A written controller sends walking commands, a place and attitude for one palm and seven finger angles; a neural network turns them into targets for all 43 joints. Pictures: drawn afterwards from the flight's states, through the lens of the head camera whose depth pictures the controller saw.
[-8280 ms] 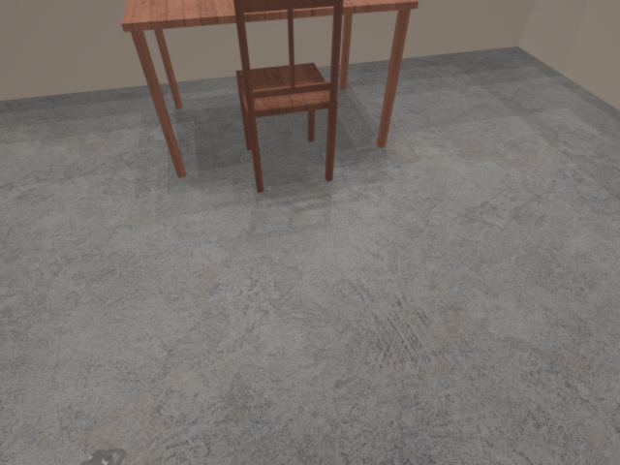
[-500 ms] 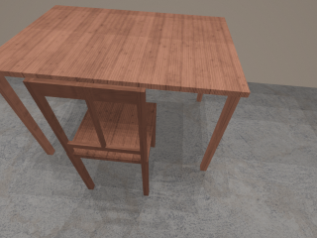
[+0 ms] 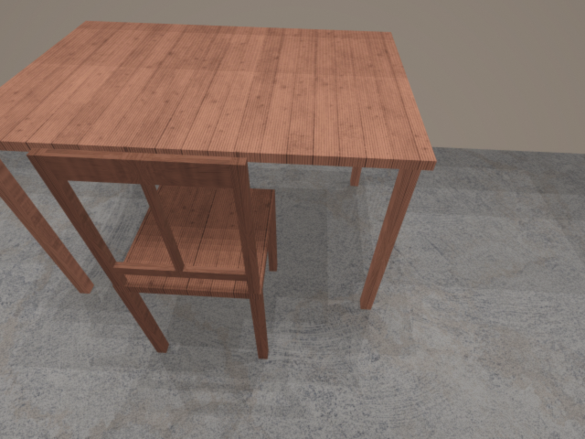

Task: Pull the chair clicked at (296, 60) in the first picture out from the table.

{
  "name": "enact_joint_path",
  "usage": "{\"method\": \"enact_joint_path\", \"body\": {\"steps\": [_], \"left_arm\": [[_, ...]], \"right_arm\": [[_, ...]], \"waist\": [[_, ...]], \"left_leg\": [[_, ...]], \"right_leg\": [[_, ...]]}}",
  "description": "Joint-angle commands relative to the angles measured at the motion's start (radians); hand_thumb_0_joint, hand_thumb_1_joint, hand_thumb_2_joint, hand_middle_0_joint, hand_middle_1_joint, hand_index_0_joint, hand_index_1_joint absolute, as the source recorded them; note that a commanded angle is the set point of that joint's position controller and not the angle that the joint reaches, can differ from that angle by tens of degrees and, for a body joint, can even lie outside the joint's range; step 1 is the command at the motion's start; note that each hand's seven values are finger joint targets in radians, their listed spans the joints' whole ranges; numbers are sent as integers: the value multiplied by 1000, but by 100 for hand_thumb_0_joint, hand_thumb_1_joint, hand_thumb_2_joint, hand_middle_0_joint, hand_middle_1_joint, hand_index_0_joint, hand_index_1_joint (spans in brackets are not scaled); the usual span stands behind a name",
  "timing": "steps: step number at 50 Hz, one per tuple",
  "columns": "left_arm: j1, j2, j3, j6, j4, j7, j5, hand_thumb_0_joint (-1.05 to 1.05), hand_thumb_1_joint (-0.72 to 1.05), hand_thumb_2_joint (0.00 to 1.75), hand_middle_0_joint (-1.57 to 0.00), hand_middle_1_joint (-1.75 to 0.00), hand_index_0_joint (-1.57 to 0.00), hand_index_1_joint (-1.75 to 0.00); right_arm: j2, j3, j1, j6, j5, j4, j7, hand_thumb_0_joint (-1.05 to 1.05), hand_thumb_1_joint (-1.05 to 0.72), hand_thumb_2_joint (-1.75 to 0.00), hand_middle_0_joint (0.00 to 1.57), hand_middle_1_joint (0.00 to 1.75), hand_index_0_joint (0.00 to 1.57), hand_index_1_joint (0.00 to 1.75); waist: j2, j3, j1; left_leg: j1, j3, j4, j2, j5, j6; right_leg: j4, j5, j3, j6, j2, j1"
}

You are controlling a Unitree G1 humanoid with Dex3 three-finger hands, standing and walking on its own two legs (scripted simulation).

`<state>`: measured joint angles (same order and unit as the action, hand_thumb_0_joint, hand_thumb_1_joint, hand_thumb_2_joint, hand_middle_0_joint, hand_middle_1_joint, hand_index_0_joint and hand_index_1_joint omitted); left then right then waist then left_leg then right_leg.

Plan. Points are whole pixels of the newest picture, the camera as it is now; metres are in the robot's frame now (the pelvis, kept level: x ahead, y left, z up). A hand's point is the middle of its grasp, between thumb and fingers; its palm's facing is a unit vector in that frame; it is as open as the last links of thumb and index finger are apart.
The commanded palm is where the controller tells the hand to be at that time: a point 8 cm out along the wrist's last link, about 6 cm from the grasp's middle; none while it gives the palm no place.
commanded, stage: look again from close up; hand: left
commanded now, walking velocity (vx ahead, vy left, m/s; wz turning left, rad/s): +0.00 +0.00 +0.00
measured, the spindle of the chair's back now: (165, 230) +0.54 +0.30 -0.11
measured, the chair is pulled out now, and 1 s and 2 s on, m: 0.00 0.00 0.00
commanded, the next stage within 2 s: shuffle to correct the standing spot in 0.86 s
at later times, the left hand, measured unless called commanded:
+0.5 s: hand out of the picture +0.04 +0.19 -0.18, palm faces +0.02 -0.98 -0.20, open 7.4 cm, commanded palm none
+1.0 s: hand out of the picture +0.01 +0.19 -0.18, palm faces +0.00 -0.99 -0.17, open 7.4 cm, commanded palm none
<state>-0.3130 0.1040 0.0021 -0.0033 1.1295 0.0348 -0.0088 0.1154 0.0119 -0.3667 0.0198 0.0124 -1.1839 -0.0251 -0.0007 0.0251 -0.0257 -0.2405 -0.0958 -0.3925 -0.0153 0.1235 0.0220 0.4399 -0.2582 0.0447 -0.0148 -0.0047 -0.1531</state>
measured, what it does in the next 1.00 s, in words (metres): stands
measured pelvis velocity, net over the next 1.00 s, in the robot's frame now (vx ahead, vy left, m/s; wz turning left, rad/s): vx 0.03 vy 0.02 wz -0.02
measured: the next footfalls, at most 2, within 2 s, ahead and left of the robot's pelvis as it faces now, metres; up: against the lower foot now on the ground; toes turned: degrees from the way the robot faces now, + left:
left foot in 1.50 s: +0.15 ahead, +0.08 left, +0.00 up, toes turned +0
right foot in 1.70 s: +0.10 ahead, -0.14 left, +0.00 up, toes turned -7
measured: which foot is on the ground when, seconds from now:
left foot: down 0.00-1.00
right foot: down 0.00-1.00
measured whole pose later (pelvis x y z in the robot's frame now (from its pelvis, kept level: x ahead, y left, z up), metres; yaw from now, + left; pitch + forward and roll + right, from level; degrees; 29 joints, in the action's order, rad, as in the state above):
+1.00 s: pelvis +0.03 +0.02 +0.00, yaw -1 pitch -1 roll +0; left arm -0.33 0.16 -0.01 0.01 1.10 0.03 -0.02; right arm 0.16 -0.01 -0.24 -0.01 0.01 -1.12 -0.02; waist 0.03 0.03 0.01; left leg -0.24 -0.12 -0.47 0.00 0.22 0.05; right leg 0.47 -0.31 0.01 0.02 -0.02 -0.14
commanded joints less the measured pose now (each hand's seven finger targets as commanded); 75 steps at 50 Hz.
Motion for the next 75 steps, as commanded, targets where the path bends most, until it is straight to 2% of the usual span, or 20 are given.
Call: {"method": "enact_joint_path", "body": {"steps": [1,2,3,4,6,11,13,18,44,50,56,60,62,63,65,67,70,73,74,75], "left_arm": [[-80,88,14,8,-12,11,1,0,90,90,-20,-30,-20,-30],[-82,83,14,8,-11,11,1,0,90,90,-20,-30,-20,-30],[-121,113,-3,39,-10,40,-23,0,90,90,-20,-30,-20,-30],[-63,153,7,47,-64,31,-13,0,90,90,-20,-30,-20,-30],[-8,161,16,51,-111,24,-10,0,90,90,-20,-30,-20,-30],[-66,100,10,40,-102,16,-9,0,90,90,-20,-30,-20,-30],[-79,96,9,39,-95,15,-7,0,90,90,-20,-30,-20,-30],[-72,118,8,38,-96,15,-7,0,90,90,-20,-30,-20,-30],[-82,150,3,27,-61,5,-10,0,90,90,-20,-30,-20,-30],[-101,129,1,18,-47,2,-12,0,90,90,-20,-30,-20,-30],[-112,108,15,-4,-71,-21,-29,0,90,90,-20,-30,-20,-30],[-162,93,27,0,-70,-31,-29,0,90,90,-20,-30,-20,-30],[-200,132,34,11,-63,-26,-26,0,90,90,-20,-30,-20,-30],[-223,171,46,16,-55,-18,-23,0,90,90,-20,-30,-20,-30],[-253,160,45,28,-43,-7,-23,0,90,90,-20,-30,-20,-30],[-223,153,46,36,-45,1,-29,0,90,90,-20,-30,-20,-30],[-192,158,43,32,-49,-2,-28,0,90,90,-20,-30,-20,-30],[-156,121,34,24,-52,-1,-12,0,90,90,-20,-30,-20,-30],[-193,91,27,24,-50,-1,-9,0,90,90,-20,-30,-20,-30],[-222,60,21,22,-48,6,-3,0,90,90,-20,-30,-20,-30]], "right_arm": [[76,12,-40,-24,-1,32,-7,0,-90,-90,20,30,20,30],[72,12,-41,-25,-1,33,-8,0,-90,-90,20,30,20,30],[117,3,84,-42,3,114,8,0,-90,-90,20,30,20,30],[74,5,16,-29,5,139,18,0,-90,-90,20,30,20,30],[73,8,-60,-22,16,137,25,0,-90,-90,20,30,20,30],[100,1,-32,-48,11,159,10,0,-90,-90,20,30,20,30],[111,1,-14,-52,7,161,7,0,-90,-90,20,30,20,30],[128,-2,13,-60,4,142,2,0,-90,-90,20,30,20,30],[163,-1,102,-57,-3,107,1,0,-90,-90,20,30,20,30],[156,-1,84,-48,1,90,1,0,-90,-90,20,30,20,30],[213,40,41,-36,9,106,-8,0,-90,-90,20,30,20,30],[197,44,57,-40,12,123,-10,0,-90,-90,20,30,20,30],[140,33,85,-44,9,142,-6,0,-90,-90,20,30,20,30],[96,22,109,-47,6,158,-2,0,-90,-90,20,30,20,30],[86,21,180,-49,8,188,1,0,-90,-90,20,30,20,30],[62,17,163,-58,6,181,6,0,-90,-90,20,30,20,30],[46,12,142,-58,3,178,5,0,-90,-90,20,30,20,30],[51,1,9,-65,4,115,-8,0,-90,-90,20,30,20,30],[117,10,-35,-72,7,99,-18,0,-90,-90,20,30,20,30],[175,15,-58,-68,3,99,-26,0,-90,-90,20,30,20,30]], "waist": [[-6,84,17],[-11,81,16],[15,152,61],[29,83,-10],[5,7,-42],[-63,44,12],[-1,41,23],[11,31,22],[7,14,28],[2,46,24],[-85,73,17],[-34,29,48],[108,50,66],[266,68,75],[180,102,87],[91,59,59],[120,35,42],[63,4,-12],[-55,-56,-10],[-179,-109,7]], "left_leg": [[25,150,100,-90,187,-2],[25,150,103,-92,185,-1],[-84,97,-119,-86,93,-31],[-41,93,-148,-53,202,-26],[-18,80,-191,-37,151,-12],[-100,174,-37,-98,131,35],[-104,176,-21,-104,114,41],[-21,149,-28,-98,-13,36],[60,127,20,-105,1,30],[35,154,73,-122,206,32],[-8,314,186,-266,486,121],[-128,215,82,-240,416,103],[-247,64,-122,-107,372,41],[-327,-39,-294,-22,326,13],[-405,6,-547,-26,404,15],[-406,11,-561,-42,398,13],[-250,-33,-387,-30,305,6],[49,-20,-82,-30,3,3],[203,132,-72,-159,-309,56],[230,284,-53,-325,-587,150]], "right_leg": [[-142,-108,-106,-15,-92,-147],[-139,-98,-101,-15,-93,-143],[-139,80,-126,-29,-122,-158],[-195,-240,-192,-61,-173,-222],[-142,-250,-161,-80,-159,-223],[13,-94,-73,-54,-57,-137],[17,-44,-69,-43,-56,-102],[7,54,-82,-29,-72,-98],[-59,81,-93,-12,-93,-79],[-48,-48,-71,-12,-74,-104],[172,-166,18,-20,-19,-219],[60,-104,7,-27,-32,-73],[-90,-180,-154,-73,-123,1],[-183,-173,-294,-121,-212,42],[-207,115,-369,-226,-306,47],[-125,366,-256,-243,-279,111],[-90,417,-149,-201,-214,37],[59,431,-70,-103,-122,-64],[156,326,-38,-42,-73,-154],[215,-30,6,3,-33,-178]]}}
